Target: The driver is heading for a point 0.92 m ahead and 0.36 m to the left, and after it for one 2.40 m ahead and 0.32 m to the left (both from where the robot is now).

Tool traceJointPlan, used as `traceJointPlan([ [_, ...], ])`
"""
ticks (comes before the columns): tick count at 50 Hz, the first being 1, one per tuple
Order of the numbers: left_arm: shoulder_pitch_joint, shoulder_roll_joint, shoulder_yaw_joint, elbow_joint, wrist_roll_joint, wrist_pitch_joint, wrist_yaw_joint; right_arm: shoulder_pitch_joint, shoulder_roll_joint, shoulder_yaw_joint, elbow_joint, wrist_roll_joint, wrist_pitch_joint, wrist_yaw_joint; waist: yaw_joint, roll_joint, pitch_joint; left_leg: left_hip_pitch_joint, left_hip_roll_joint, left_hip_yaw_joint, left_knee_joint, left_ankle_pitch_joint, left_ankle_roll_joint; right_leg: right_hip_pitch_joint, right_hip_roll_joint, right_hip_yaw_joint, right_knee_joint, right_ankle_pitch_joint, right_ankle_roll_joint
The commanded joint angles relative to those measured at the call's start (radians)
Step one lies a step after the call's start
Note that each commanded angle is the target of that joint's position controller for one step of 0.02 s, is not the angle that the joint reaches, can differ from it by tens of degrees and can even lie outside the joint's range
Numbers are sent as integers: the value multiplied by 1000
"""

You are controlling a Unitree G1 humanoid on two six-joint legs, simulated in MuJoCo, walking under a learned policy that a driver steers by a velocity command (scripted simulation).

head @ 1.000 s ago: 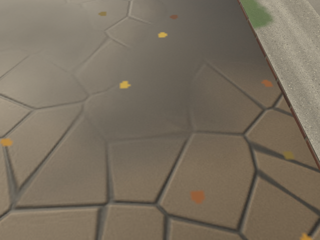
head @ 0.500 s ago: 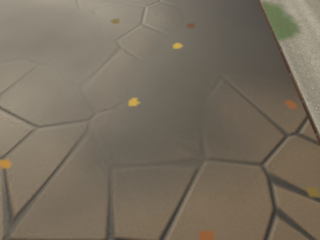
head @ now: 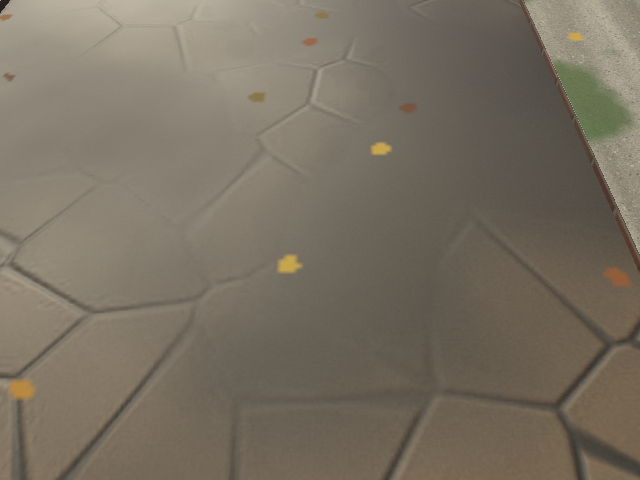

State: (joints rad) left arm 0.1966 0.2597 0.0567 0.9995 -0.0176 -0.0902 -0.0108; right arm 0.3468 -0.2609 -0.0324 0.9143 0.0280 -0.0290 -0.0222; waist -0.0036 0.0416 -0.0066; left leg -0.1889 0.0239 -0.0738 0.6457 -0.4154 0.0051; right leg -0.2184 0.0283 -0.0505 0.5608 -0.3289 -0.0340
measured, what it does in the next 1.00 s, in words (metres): walks ahead, turning left: left foot, then right foot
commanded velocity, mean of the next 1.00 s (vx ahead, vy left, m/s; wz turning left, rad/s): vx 0.46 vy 0.00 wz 0.52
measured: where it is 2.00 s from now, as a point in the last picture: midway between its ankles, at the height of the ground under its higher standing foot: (163, 365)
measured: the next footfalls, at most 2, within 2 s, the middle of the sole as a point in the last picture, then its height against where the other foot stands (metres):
left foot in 0.40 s outside the picture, level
right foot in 0.94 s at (289, 420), level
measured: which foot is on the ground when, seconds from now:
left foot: up 0.00-0.38, down 0.40-0.94, up 0.96-1.00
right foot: down 0.00-0.42, up 0.44-0.92, down 0.94-1.00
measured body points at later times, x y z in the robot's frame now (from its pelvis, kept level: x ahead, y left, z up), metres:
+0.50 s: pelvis +0.21 +0.09 -0.01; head +0.24 +0.10 +0.44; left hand +0.18 +0.37 -0.15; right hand +0.45 -0.12 -0.10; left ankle +0.28 +0.17 -0.73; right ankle +0.09 -0.11 -0.63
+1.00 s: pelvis +0.50 +0.15 +0.00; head +0.52 +0.17 +0.45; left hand +0.56 +0.47 -0.08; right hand +0.67 -0.09 -0.12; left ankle +0.30 +0.17 -0.67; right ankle +0.64 +0.10 -0.73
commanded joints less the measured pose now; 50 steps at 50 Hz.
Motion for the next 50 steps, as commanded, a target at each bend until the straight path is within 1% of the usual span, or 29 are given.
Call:
traceJointPlan([
  [1, 280, 188, 47, 45, 16, -22, 4, -185, -105, -26, -154, 8, -56, -3, 148, -243, 13, -600, -71, -52, 445, -168, 7, 464, -419, 610, -298, 238, -230],
  [2, 235, 138, 31, 30, 25, -27, 6, -140, -109, -32, -139, 28, -57, 2, 100, -153, 34, -642, -26, -110, 541, -124, 30, 457, -420, 535, -280, 295, -216],
  [3, 189, 118, 25, 10, 21, -29, 8, -132, -96, -32, -132, 33, -54, 9, 76, -128, 44, -668, 7, -110, 554, -42, 46, 443, -391, 440, -292, 297, -183],
  [4, 152, 101, 17, 2, 13, -25, 8, -158, -86, -33, -140, 28, -49, 15, 66, -118, 82, -692, 36, -98, 520, 32, 53, 415, -365, 344, -317, 330, -149],
  [6, 136, 71, 5, -4, 23, -15, 12, -184, -61, -34, -154, 17, -37, 33, 61, -142, 78, -620, 64, -38, 443, 146, 45, 343, -297, 192, -353, 369, -99],
  [11, 117, 155, 17, -21, 25, -6, 35, -322, -5, -8, -245, 2, -24, 60, 76, -107, 118, -506, 71, 75, 161, 320, 2, 193, -267, 7, -434, 386, -109],
  [15, 151, 182, 29, -16, 4, 0, 32, -381, -39, -15, -294, 1, -15, 78, 69, -114, 129, -426, 50, 131, 32, 342, 48, 233, -300, -76, -406, 499, -92],
  [17, 142, 203, 36, -26, 0, 9, 32, -350, -74, -33, -303, -2, -10, 84, 23, -133, 86, -332, -1, 170, 15, 301, 94, 274, -312, -121, -296, 816, -72],
  [18, 134, 216, 42, -34, 0, 17, 35, -280, -101, -50, -290, -3, -6, 86, -24, -149, 37, -237, -38, 193, 21, 268, 118, 279, -311, -142, -181, 971, -61],
  [19, 119, 224, 45, -46, 0, 27, 39, -149, -140, -76, -257, -1, -2, 84, -101, -142, -37, -62, -78, 207, -7, 276, 149, 236, -295, -160, -5, 1040, -44],
  [20, 121, 212, 39, -60, 7, 27, 41, 15, -197, -112, -211, 3, 10, 67, -179, -101, -114, 202, -89, 154, -28, 265, 186, 72, -258, -162, 236, 921, -12],
  [21, 160, 104, 11, -98, 43, 17, 32, 85, -284, -131, -190, 9, 21, 40, -135, 159, -178, 465, 135, -239, -104, 138, 277, -262, -129, -168, 623, 133, 38],
  [22, 182, 70, -9, -142, 20, -25, 16, 48, -297, -115, -237, -4, 1, 47, -83, 203, -357, 581, 326, -808, -343, -138, 436, -465, 12, 78, 847, -274, 45],
  [23, 37, 165, 18, -176, -21, -52, 8, 19, -220, -94, -229, -13, -17, 54, -125, 83, -229, 494, 301, -737, -424, -155, 366, -574, -41, 157, 881, -186, 24],
  [24, 4, 167, 18, -200, -33, -66, 7, -30, -192, -85, -229, -17, -32, 55, -86, 54, -102, 347, 267, -584, -428, -77, 326, -589, -84, 139, 815, -82, -1],
  [25, 18, 155, 18, -185, -15, -68, 18, -109, -168, -77, -243, -18, -42, 57, -31, -42, -45, 192, 217, -463, -426, 60, 292, -518, -130, 142, 731, -6, -1],
  [26, 52, 158, 27, -174, 3, -57, 25, -162, -146, -70, -257, -26, -48, 58, 11, -30, -28, 86, 172, -370, -427, 166, 269, -439, -160, 151, 653, 40, 4],
  [27, 72, 160, 31, -173, 9, -41, 24, -183, -136, -66, -266, -33, -49, 56, 34, -6, -24, 19, 145, -324, -444, 212, 261, -383, -175, 157, 620, 65, 12],
  [30, 30, 131, 30, -206, 36, -9, 28, -140, -147, -69, -253, -19, -58, 42, 34, -9, -7, -72, 113, -244, -469, 327, 278, -375, -161, 129, 502, 142, 61],
  [33, -113, 113, 25, -263, 39, -9, 34, -63, -169, -75, -232, -16, -54, 20, -13, -4, 31, -63, 89, -226, -472, 316, 258, -446, -131, 130, 287, 311, 93],
  [37, -240, 90, 13, -311, 27, -27, 15, 0, -177, -78, -208, -6, -42, 6, -63, 29, 34, -44, 65, -215, -443, 294, 209, -383, -75, 123, 46, 467, 93],
  [41, -319, 107, 10, -357, 16, -44, -7, 61, -168, -77, -181, 0, -28, 0, -87, 36, 38, 71, 96, -295, -352, 307, 205, -381, -46, 143, -64, 423, 74],
  [43, -315, 123, 15, -365, 13, -54, -17, 63, -171, -79, -179, -2, -17, -6, -75, 55, 29, 116, 113, -342, -292, 356, 198, -337, -29, 144, -101, 349, 60],
  [45, -228, 150, 28, -348, 10, -61, -14, 44, -172, -80, -185, -4, -7, -8, -28, 100, 0, 121, 112, -370, -224, 471, 180, -205, -15, 121, -125, 264, 26],
  [46, -111, 182, 45, -323, 16, -66, -7, 23, -148, -71, -197, -6, -7, -4, 34, 94, -71, 89, 61, -338, -109, 553, 150, -22, -32, 118, -160, 287, -12],
  [47, 60, 234, 59, -305, 34, -67, 2, 9, -98, -49, -218, -23, -12, 2, 110, 27, -229, -30, 11, -261, 145, 478, 114, 262, -182, 244, -109, 259, -84],
  [48, 186, 299, 80, -263, 40, -51, 2, 165, -30, -29, -227, 2, -23, 5, 61, -295, -383, -409, -144, -132, 483, -9, 30, 650, -406, 688, -151, 70, -254],
  [49, 189, 210, 61, -255, 11, -45, -8, 185, -104, -33, -205, 13, -28, 1, 70, -299, -342, -546, -89, -146, 631, -154, 22, 637, -444, 849, -234, -111, -252],
  [50, 139, 144, 43, -265, 7, -39, -6, 83, -167, -50, -207, 12, -28, 1, 92, -187, -188, -588, -49, -142, 673, -68, 16, 505, -396, 705, -257, -118, -207],
])
Keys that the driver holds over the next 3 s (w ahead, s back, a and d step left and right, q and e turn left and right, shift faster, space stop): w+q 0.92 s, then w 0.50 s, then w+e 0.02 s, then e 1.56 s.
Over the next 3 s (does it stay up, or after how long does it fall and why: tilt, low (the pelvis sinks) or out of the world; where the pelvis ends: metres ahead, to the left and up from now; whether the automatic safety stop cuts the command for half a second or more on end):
stays up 0.83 0.42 0.01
